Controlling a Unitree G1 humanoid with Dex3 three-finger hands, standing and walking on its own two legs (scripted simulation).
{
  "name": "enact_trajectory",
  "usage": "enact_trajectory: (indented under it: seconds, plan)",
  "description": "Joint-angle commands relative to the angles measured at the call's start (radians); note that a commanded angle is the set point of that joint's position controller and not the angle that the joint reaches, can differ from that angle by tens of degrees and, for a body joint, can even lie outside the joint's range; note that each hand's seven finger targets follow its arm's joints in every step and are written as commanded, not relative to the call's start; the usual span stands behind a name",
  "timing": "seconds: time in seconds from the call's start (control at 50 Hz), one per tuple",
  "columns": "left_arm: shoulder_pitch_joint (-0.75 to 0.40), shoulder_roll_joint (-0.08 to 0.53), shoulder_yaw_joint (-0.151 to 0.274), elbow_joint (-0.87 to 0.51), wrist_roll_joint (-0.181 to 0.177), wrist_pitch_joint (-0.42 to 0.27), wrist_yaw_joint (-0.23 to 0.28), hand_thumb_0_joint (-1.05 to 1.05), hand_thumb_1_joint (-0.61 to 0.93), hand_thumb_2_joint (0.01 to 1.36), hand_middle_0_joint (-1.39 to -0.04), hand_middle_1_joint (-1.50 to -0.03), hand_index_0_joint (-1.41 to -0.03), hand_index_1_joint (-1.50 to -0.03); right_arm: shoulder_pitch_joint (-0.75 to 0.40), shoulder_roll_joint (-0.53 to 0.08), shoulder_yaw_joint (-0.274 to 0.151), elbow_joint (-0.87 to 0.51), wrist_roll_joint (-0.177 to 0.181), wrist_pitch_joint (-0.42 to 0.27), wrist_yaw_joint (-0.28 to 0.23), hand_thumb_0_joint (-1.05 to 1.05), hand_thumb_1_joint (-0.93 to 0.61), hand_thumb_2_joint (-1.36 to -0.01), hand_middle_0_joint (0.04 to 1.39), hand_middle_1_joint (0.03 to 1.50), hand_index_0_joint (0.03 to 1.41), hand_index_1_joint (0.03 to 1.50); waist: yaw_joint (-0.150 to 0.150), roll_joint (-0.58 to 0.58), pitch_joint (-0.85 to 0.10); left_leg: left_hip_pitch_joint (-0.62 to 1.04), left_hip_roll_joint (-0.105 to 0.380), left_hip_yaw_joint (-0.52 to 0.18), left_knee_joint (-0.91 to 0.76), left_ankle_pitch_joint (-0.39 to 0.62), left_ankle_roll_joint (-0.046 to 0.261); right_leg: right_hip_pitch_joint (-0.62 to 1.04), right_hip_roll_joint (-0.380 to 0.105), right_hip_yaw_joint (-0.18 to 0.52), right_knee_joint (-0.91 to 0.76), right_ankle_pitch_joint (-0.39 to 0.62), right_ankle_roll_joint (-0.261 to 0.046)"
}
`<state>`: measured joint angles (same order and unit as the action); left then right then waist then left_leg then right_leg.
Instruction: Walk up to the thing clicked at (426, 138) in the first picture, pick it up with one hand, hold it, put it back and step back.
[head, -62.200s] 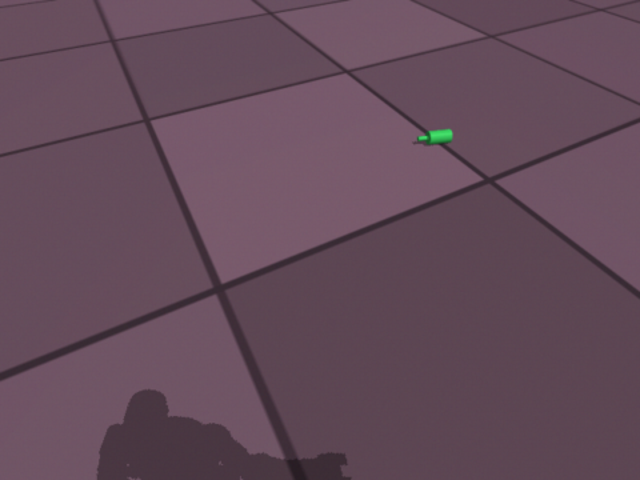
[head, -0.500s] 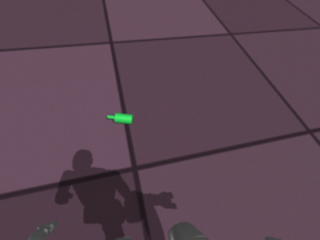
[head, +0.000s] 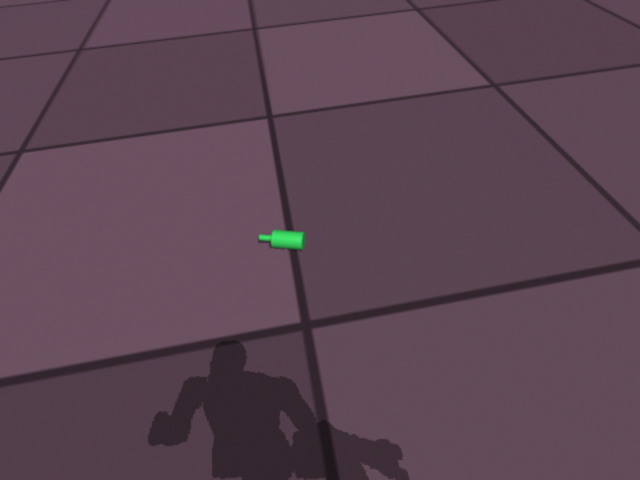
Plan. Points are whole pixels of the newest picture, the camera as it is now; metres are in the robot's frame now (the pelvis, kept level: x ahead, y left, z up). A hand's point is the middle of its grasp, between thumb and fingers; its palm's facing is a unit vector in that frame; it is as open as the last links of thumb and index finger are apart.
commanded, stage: step back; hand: left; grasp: from above
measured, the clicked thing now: (281, 239) +1.13 +0.23 -0.72
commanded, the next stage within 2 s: stand in 0.84 s
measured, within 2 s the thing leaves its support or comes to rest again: neither
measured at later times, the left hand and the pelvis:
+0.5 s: hand out of the picture +0.09 +0.24 -0.14, palm faces +0.02 -0.92 -0.39, open 7.3 cm; pelvis +0.04 -0.03 +0.00, yaw +0 degrees
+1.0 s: hand out of the picture +0.15 +0.26 -0.15, palm faces -0.02 -0.94 -0.35, open 7.3 cm; pelvis +0.07 +0.01 +0.01, yaw +0 degrees
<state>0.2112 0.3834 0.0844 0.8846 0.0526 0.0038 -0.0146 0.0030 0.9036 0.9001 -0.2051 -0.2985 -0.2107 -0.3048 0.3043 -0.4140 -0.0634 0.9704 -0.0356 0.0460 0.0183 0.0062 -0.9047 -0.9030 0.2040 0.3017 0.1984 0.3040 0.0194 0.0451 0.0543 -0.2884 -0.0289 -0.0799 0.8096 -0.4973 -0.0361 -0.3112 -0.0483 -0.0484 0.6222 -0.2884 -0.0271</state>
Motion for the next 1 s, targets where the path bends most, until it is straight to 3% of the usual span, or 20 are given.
enact_trajectory:
  seconds: [0.0, 0.02, 0.04, 0.06, 0.08, 0.16, 0.24, 0.32, 0.34, 0.36, 0.38, 0.4, 0.42, 0.48, 0.62, 0.68, 0.74, 0.8, 0.84, 0.98]
  plan:
    - [-0.065, 0.288, 0.067, -0.062, -0.004, -0.006, 0.014, 0.0, 0.9, 0.9, -0.2, -0.3, -0.2, -0.3, 0.035, -0.16, -0.055, -0.05, -0.004, -0.067, -0.007, 0.0, -0.9, -0.9, 0.2, 0.3, 0.2, 0.3, -0.028, -0.211, -0.047, 0.138, 0.006, 0.107, -0.449, 0.116, 0.063, 0.035, -0.161, 0.208, -0.209, -0.345, -0.098]
    - [-0.033, 0.231, 0.042, -0.063, -0.003, 0.0, 0.013, 0.0, 0.9, 0.9, -0.2, -0.3, -0.2, -0.3, 0.058, -0.174, -0.069, -0.023, -0.006, -0.074, -0.011, 0.0, -0.9, -0.9, 0.2, 0.3, 0.2, 0.3, -0.034, -0.072, -0.045, 0.257, -0.004, 0.067, -0.505, 0.138, 0.067, -0.065, -0.079, 0.117, -0.06, -0.341, -0.061]
    - [-0.001, 0.158, 0.022, -0.078, -0.016, 0.004, 0.012, 0.0, 0.9, 0.9, -0.2, -0.3, -0.2, -0.3, 0.067, -0.237, -0.084, -0.028, -0.023, -0.077, -0.017, 0.0, -0.9, -0.9, 0.2, 0.3, 0.2, 0.3, -0.036, 0.166, -0.031, 0.347, 0.174, -0.277, -0.584, -0.104, 0.123, -0.311, 0.02, 0.028, 0.216, -0.323, -0.004]
    - [-0.066, 0.173, 0.03, -0.092, -0.026, 0.0, 0.013, 0.0, 0.9, 0.9, -0.2, -0.3, -0.2, -0.3, 0.034, -0.327, -0.092, -0.064, -0.028, -0.078, -0.02, 0.0, -0.9, -0.9, 0.2, 0.3, 0.2, 0.3, -0.05, 0.167, 0.054, 0.221, 0.367, -0.575, -0.655, -0.459, 0.226, -0.486, 0.066, 0.003, 0.338, -0.274, 0.02]
    - [-0.162, 0.265, 0.052, -0.091, -0.012, -0.007, 0.011, 0.0, 0.9, 0.9, -0.2, -0.3, -0.2, -0.3, 0.005, -0.352, -0.097, -0.066, -0.006, -0.079, -0.017, 0.0, -0.9, -0.9, 0.2, 0.3, 0.2, 0.3, -0.077, 0.115, 0.163, -0.019, 0.436, -0.637, -0.724, -0.586, 0.301, -0.389, -0.015, 0.131, 0.38, -0.24, 0.013]
    - [-0.046, 0.213, 0.04, -0.036, -0.03, -0.025, -0.012, 0.0, 0.9, 0.9, -0.2, -0.3, -0.2, -0.3, -0.068, -0.218, -0.062, -0.082, -0.011, -0.107, -0.021, 0.0, -0.9, -0.9, 0.2, 0.3, 0.2, 0.3, -0.018, 0.086, 0.111, 0.125, 0.234, -0.218, -0.589, -0.045, 0.201, -0.3, 0.0, 0.082, 0.285, -0.072, 0.009]
    - [-0.068, 0.199, 0.033, -0.042, -0.029, -0.027, -0.026, 0.0, 0.9, 0.9, -0.2, -0.3, -0.2, -0.3, -0.077, -0.238, -0.071, -0.093, -0.005, -0.099, -0.017, 0.0, -0.9, -0.9, 0.2, 0.3, 0.2, 0.3, -0.034, 0.159, 0.074, 0.02, 0.227, -0.134, -0.572, -0.059, 0.195, -0.103, 0.0, 0.052, 0.112, -0.061, 0.025]
    - [0.074, 0.194, 0.044, 0.043, -0.029, -0.049, -0.003, 0.0, 0.9, 0.9, -0.2, -0.3, -0.2, -0.3, -0.113, -0.19, -0.05, -0.104, -0.004, -0.068, -0.019, 0.0, -0.9, -0.9, 0.2, 0.3, 0.2, 0.3, 0.035, 0.075, -0.006, -0.105, 0.178, -0.044, -0.304, 0.052, 0.163, 0.232, 0.053, 0.022, -0.115, 0.049, 0.024]
    - [0.098, 0.213, 0.048, 0.054, -0.023, -0.061, 0.008, 0.0, 0.9, 0.9, -0.2, -0.3, -0.2, -0.3, -0.053, -0.122, -0.028, -0.095, 0.003, -0.062, -0.019, 0.0, -0.9, -0.9, 0.2, 0.3, 0.2, 0.3, 0.04, -0.056, -0.041, -0.135, 0.124, 0.009, -0.135, 0.053, 0.138, 0.303, 0.035, 0.076, -0.178, 0.034, 0.023]
    - [0.122, 0.279, 0.067, 0.051, -0.01, -0.072, 0.018, 0.0, 0.9, 0.9, -0.2, -0.3, -0.2, -0.3, -0.015, -0.069, -0.01, -0.106, 0.007, -0.063, -0.018, 0.0, -0.9, -0.9, 0.2, 0.3, 0.2, 0.3, 0.034, -0.223, -0.065, -0.223, 0.019, 0.055, 0.072, -0.009, 0.099, 0.329, -0.127, 0.357, -0.26, -0.065, -0.028]
    - [0.086, 0.32, 0.07, 0.017, -0.011, -0.078, 0.022, 0.0, 0.9, 0.9, -0.2, -0.3, -0.2, -0.3, 0.001, -0.082, -0.012, -0.108, 0.007, -0.057, -0.023, 0.0, -0.9, -0.9, 0.2, 0.3, 0.2, 0.3, 0.021, -0.238, -0.053, -0.269, -0.019, 0.013, 0.171, -0.092, 0.065, 0.252, -0.306, 0.619, -0.361, -0.207, -0.108]
    - [0.024, 0.348, 0.071, 0.0, -0.015, -0.074, 0.021, 0.0, 0.9, 0.9, -0.2, -0.3, -0.2, -0.3, -0.005, -0.163, -0.041, -0.091, 0.004, -0.051, -0.034, 0.0, -0.9, -0.9, 0.2, 0.3, 0.2, 0.3, 0.019, -0.189, -0.01, -0.203, 0.018, -0.035, 0.215, -0.12, 0.065, 0.104, -0.349, 0.681, -0.367, -0.3, -0.192]
    - [0.005, 0.328, 0.066, -0.006, -0.017, -0.073, 0.022, 0.0, 0.9, 0.9, -0.2, -0.3, -0.2, -0.3, -0.013, -0.188, -0.051, -0.078, 0.005, -0.055, -0.035, 0.0, -0.9, -0.9, 0.2, 0.3, 0.2, 0.3, 0.008, -0.176, 0.033, -0.208, 0.039, -0.048, 0.223, -0.102, 0.065, 0.069, -0.339, 0.646, -0.35, -0.245, -0.224]
    - [-0.012, 0.26, 0.044, 0.006, -0.035, -0.085, 0.033, 0.0, 0.9, 0.9, -0.2, -0.3, -0.2, -0.3, -0.026, -0.155, -0.036, -0.054, 0.015, -0.057, -0.028, 0.0, -0.9, -0.9, 0.2, 0.3, 0.2, 0.3, -0.006, -0.137, -0.001, -0.176, 0.069, -0.056, 0.163, 0.02, 0.058, 0.098, -0.23, 0.375, -0.257, 0.144, -0.146]
    - [-0.071, 0.24, 0.019, -0.003, -0.047, -0.068, 0.048, 0.0, 0.9, 0.9, -0.2, -0.3, -0.2, -0.3, -0.07, -0.119, -0.031, -0.036, 0.011, -0.049, -0.027, 0.0, -0.9, -0.9, 0.2, 0.3, 0.2, 0.3, -0.019, -0.212, -0.071, 0.027, 0.06, 0.1, -0.163, 0.158, 0.038, 0.045, -0.18, 0.173, -0.088, 0.589, -0.115]
    - [-0.067, 0.221, 0.006, -0.016, -0.051, -0.048, 0.051, 0.0, 0.9, 0.9, -0.2, -0.3, -0.2, -0.3, -0.078, -0.158, -0.042, -0.025, 0.006, -0.051, -0.031, 0.0, -0.9, -0.9, 0.2, 0.3, 0.2, 0.3, -0.029, -0.14, -0.111, 0.134, 0.095, 0.051, -0.29, 0.508, 0.075, -0.004, -0.116, 0.145, 0.016, 0.457, -0.04]
    - [-0.053, 0.196, 0.0, 0.019, -0.059, -0.026, 0.058, 0.0, 0.9, 0.9, -0.2, -0.3, -0.2, -0.3, -0.233, -0.245, -0.048, -0.052, 0.014, -0.048, -0.026, 0.0, -0.9, -0.9, 0.2, 0.3, 0.2, 0.3, 0.003, 0.113, -0.114, -0.056, 0.334, -0.196, -0.393, 0.423, 0.236, 0.078, 0.051, 0.031, 0.158, -0.15, 0.004]
    - [-0.01, 0.204, -0.003, 0.053, -0.046, -0.042, 0.05, 0.0, 0.9, 0.9, -0.2, -0.3, -0.2, -0.3, -0.267, -0.183, -0.023, -0.041, 0.019, -0.049, -0.028, 0.0, -0.9, -0.9, 0.2, 0.3, 0.2, 0.3, 0.031, 0.055, -0.141, -0.018, 0.234, -0.068, -0.288, 0.488, 0.151, 0.128, -0.001, 0.103, -0.006, 0.092, -0.012]
    - [-0.051, 0.209, -0.024, 0.084, -0.037, -0.051, 0.033, 0.0, 0.9, 0.9, -0.2, -0.3, -0.2, -0.3, -0.195, -0.129, -0.005, -0.007, 0.036, -0.066, -0.022, 0.0, -0.9, -0.9, 0.2, 0.3, 0.2, 0.3, -0.025, -0.033, -0.152, 0.045, 0.123, -0.001, -0.278, 0.368, 0.068, 0.131, -0.118, 0.223, -0.151, 0.186, -0.045]
    - [-0.138, 0.194, -0.049, 0.132, -0.052, -0.045, 0.02, 0.0, 0.9, 0.9, -0.2, -0.3, -0.2, -0.3, -0.254, -0.155, 0.007, 0.048, 0.028, -0.081, -0.016, 0.0, -0.9, -0.9, 0.2, 0.3, 0.2, 0.3, -0.018, -0.032, -0.051, 0.093, 0.18, -0.046, -0.449, 0.428, 0.075, 0.137, -0.057, 0.134, -0.214, 0.176, 0.002]
